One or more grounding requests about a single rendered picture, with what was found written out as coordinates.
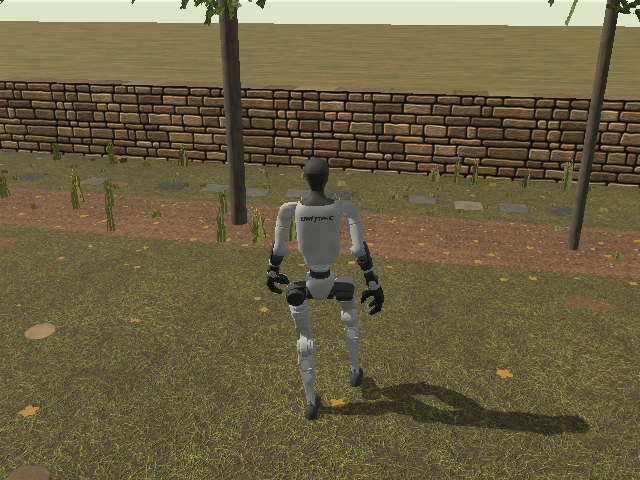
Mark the robot left thigh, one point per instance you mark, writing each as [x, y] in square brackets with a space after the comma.
[299, 307]

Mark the robot right hand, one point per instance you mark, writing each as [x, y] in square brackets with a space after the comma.
[378, 299]

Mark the robot left hand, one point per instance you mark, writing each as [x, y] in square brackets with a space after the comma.
[282, 279]

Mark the robot right upper arm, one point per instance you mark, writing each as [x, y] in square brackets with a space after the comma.
[350, 211]

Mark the right robot shin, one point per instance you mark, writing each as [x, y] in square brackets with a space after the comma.
[352, 342]

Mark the robot left forearm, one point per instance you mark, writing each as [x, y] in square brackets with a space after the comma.
[274, 263]

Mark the robot left upper arm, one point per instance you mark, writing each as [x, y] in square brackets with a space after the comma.
[286, 212]

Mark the robot right forearm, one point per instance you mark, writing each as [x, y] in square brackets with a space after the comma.
[368, 270]

